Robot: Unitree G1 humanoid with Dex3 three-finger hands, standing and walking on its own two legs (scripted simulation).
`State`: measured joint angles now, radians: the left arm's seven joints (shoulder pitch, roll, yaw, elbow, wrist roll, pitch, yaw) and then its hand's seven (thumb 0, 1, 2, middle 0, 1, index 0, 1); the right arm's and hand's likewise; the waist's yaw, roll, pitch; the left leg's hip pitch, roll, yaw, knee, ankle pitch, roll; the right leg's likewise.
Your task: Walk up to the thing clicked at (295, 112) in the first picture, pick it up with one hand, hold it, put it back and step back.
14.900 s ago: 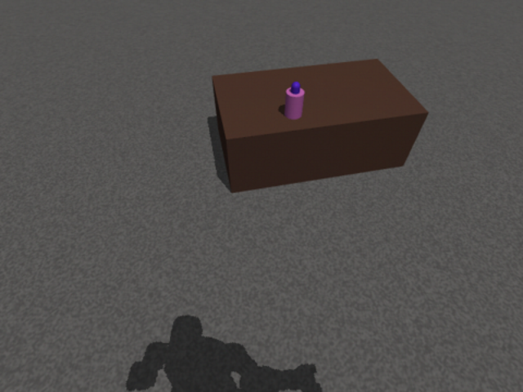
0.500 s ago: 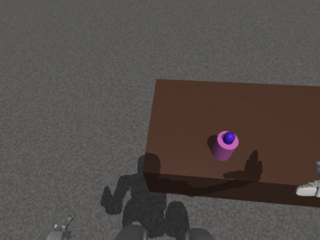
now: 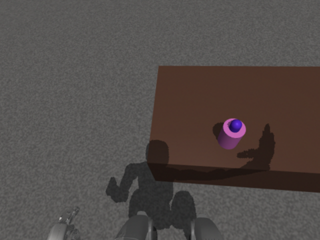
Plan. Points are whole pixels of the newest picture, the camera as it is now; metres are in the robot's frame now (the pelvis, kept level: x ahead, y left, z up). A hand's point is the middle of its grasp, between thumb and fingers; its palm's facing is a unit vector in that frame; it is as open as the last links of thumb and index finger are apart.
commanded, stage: go down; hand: right
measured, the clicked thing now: (232, 132) +0.50 -0.23 -0.26
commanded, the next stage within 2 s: approach in 0.64 s
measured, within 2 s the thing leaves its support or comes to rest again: neither
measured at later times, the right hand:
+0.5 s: hand out of the picture +0.38 -0.40 +0.02, palm faces +0.25 +0.96 -0.08, open 17.5 cm
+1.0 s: hand out of the picture +0.40 -0.40 -0.01, palm faces +0.25 +0.97 -0.05, open 17.7 cm
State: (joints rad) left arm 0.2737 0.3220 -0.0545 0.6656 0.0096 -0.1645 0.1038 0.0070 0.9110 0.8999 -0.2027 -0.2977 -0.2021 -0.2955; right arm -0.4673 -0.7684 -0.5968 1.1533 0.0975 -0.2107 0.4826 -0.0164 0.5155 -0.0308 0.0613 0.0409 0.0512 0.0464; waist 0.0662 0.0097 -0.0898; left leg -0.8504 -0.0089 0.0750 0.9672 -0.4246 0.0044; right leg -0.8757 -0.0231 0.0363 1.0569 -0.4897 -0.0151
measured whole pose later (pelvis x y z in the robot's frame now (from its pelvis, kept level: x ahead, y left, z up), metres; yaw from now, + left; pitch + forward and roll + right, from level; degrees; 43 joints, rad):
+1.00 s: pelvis -0.01 -0.01 -0.05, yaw +2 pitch +27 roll +6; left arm 0.30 0.34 -0.10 0.66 0.04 -0.16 0.03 0.00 0.88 0.92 -0.20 -0.29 -0.19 -0.30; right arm -0.72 -0.91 -0.68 1.35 0.17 -0.47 0.57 -0.02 0.60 -0.06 0.03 0.05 0.04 0.06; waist 0.10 0.03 -0.13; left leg -1.17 -0.01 0.08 1.19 -0.48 -0.01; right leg -1.21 -0.03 0.04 1.30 -0.56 -0.03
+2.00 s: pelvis -0.08 +0.00 -0.29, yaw +5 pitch +37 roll +6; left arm 0.25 0.31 -0.09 0.61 0.05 0.00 -0.03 0.00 0.89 0.91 -0.20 -0.30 -0.20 -0.30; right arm -0.98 -0.68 -0.59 1.13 0.05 -0.40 0.21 -0.02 0.53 -0.05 0.04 0.04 0.04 0.05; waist 0.20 -0.04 -0.15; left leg -2.06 0.02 0.10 2.04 -0.63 0.01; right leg -2.08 -0.02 0.07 2.14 -0.70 -0.03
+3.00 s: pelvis -0.07 +0.00 -0.29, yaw +3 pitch +37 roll +6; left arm 0.23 0.30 -0.08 0.61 0.06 0.05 -0.04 0.00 0.89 0.91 -0.21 -0.29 -0.20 -0.30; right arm -0.99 -0.61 -0.53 1.09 0.04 -0.43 0.12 -0.01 0.39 -0.68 0.71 0.73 0.72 0.75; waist 0.20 -0.03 -0.13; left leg -2.07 0.03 0.09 2.06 -0.64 0.01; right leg -2.09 0.00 0.06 2.14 -0.70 -0.02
